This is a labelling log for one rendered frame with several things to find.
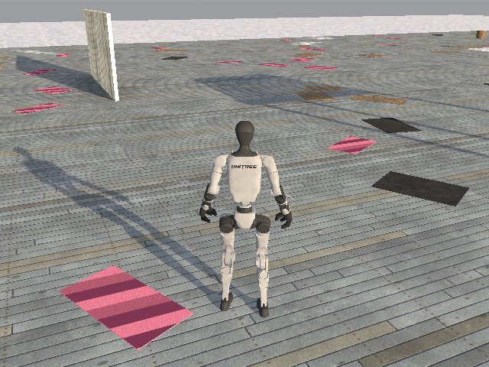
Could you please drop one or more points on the robot thigh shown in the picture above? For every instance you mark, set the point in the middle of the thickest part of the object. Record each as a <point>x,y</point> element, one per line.
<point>262,232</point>
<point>227,229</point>

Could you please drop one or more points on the robot left upper arm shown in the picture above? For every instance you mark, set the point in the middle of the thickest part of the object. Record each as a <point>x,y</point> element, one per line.
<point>220,161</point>

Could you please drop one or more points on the left robot thigh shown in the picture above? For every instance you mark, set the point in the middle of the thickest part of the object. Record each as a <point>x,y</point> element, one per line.
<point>227,229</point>

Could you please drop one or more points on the right robot forearm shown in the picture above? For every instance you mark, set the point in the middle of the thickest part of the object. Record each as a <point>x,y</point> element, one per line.
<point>282,202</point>

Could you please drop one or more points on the right robot thigh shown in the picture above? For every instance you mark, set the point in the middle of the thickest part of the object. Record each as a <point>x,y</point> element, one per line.
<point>262,232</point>

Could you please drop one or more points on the robot left hand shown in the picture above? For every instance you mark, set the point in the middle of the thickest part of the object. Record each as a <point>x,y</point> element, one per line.
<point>210,212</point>

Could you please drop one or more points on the robot right hand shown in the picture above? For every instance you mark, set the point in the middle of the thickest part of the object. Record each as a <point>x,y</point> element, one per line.
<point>287,217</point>

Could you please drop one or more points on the robot right upper arm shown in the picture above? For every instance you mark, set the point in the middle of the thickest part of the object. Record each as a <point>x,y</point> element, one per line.
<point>272,174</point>

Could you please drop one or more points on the left robot forearm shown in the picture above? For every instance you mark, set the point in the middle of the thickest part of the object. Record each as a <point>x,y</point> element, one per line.
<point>207,200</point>

